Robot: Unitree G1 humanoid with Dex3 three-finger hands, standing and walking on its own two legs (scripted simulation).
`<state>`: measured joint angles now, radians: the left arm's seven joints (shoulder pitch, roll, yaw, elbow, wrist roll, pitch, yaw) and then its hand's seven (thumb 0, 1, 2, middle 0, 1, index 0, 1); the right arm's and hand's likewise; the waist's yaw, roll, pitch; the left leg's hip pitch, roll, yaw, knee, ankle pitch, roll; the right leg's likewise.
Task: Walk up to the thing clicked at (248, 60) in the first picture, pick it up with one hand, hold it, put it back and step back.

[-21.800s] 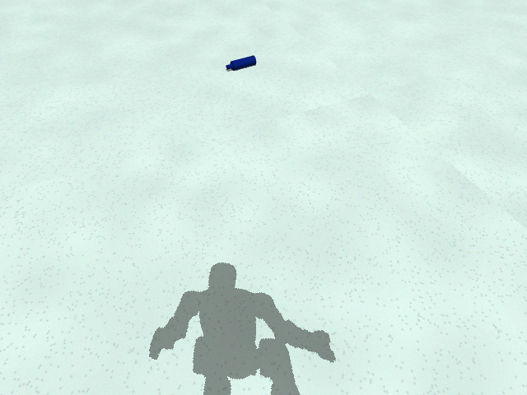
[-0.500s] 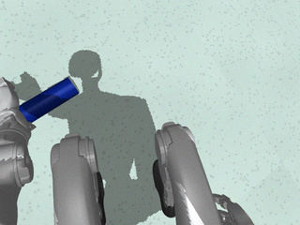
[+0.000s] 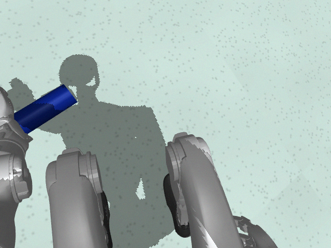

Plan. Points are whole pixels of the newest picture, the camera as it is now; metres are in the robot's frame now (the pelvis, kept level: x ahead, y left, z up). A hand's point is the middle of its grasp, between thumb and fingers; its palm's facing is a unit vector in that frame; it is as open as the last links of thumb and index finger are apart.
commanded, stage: approach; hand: left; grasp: from above
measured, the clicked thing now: (36, 114) +0.45 +0.31 -0.29
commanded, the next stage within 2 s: rest palm in 0.62 s
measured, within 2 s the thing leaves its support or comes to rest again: neither
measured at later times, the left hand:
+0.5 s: hand (35, 85) +0.49 +0.26 -0.15, palm faces -0.32 -0.22 -0.92, open 14.3 cm
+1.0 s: hand (31, 110) +0.44 +0.29 -0.21, palm faces -0.33 -0.27 -0.91, open 14.4 cm
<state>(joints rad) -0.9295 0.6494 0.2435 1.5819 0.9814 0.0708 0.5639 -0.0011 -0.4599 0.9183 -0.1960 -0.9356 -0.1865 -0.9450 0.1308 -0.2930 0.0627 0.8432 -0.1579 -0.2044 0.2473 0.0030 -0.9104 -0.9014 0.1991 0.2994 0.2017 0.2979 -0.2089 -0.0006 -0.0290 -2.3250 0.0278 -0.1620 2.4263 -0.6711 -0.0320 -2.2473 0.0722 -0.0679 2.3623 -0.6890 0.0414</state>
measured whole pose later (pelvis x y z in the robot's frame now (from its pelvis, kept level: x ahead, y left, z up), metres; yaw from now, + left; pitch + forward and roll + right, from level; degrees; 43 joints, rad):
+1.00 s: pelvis +0.00 +0.00 -0.01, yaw -2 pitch +32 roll -9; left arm -1.10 0.72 0.22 1.79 0.98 0.10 0.69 0.00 -0.58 1.02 -0.10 -0.97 -0.07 -1.00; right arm 0.08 -0.32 0.13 0.82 -0.20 -0.28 0.30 0.00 -0.91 -0.90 0.20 0.30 0.20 0.30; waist -0.30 -0.03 0.03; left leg -2.34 0.03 -0.20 2.46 -0.69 -0.03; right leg -2.25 0.08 -0.10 2.37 -0.69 0.05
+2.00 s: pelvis -0.01 +0.01 -0.01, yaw -6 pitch +27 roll -14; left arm -1.13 0.95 0.25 1.87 0.99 0.04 0.74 0.00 -0.59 1.02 -0.10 -0.97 -0.07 -1.00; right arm 0.13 -0.35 0.28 0.77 -0.25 -0.37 0.36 0.00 -0.91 -0.91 0.20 0.30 0.20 0.30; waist -0.39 -0.13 0.20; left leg -2.31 0.03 -0.27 2.51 -0.69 -0.02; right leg -2.19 0.10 -0.16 2.34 -0.67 0.07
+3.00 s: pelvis -0.01 +0.01 +0.00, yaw -7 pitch +27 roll -15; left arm -1.13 0.99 0.23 1.84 0.95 0.06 0.71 0.00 -0.38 0.92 -0.23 -0.91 -0.21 -0.93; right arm 0.14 -0.37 0.31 0.72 -0.24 -0.36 0.35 0.00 -0.90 -0.90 0.20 0.30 0.20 0.30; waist -0.42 -0.13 0.23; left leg -2.29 0.04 -0.29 2.48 -0.69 -0.02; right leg -2.16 0.11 -0.18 2.30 -0.65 0.07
